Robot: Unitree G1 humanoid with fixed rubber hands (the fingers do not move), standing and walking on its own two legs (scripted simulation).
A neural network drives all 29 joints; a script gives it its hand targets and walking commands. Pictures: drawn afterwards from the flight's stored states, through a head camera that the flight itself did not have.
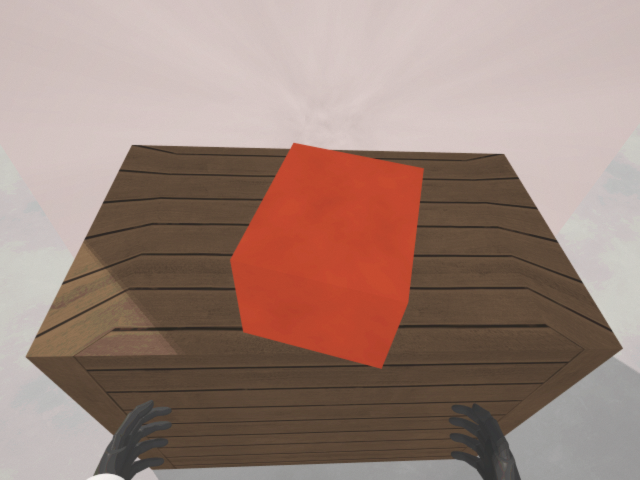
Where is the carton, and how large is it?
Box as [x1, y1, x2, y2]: [230, 143, 423, 368]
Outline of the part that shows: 293,143 230,259 243,331 381,368 407,304 423,168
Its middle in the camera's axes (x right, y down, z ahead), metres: +0.02 +0.02 +0.62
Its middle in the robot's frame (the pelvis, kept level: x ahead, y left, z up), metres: +0.45 +0.00 +0.01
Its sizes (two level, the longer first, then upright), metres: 0.266 0.220 0.180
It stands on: a pedestal, 0.70 m high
